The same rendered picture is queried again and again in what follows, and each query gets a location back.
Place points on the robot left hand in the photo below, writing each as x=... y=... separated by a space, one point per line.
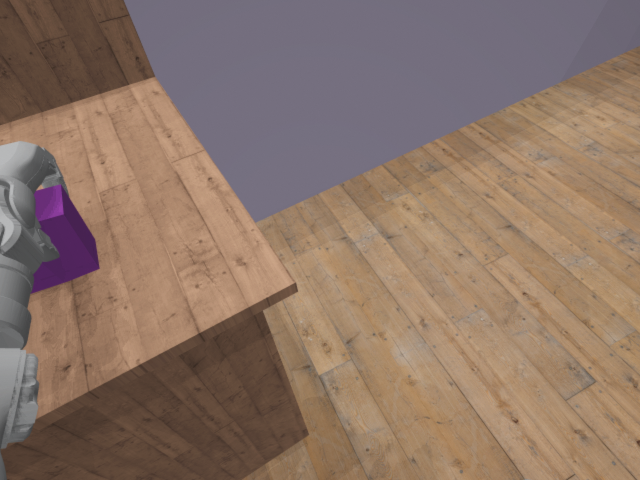
x=34 y=166

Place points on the robot left forearm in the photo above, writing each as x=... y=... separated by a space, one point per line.
x=20 y=258

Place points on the left robot upper arm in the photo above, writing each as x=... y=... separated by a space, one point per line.
x=18 y=397

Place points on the table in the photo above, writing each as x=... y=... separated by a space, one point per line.
x=160 y=365

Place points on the sponge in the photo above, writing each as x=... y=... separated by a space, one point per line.
x=60 y=220

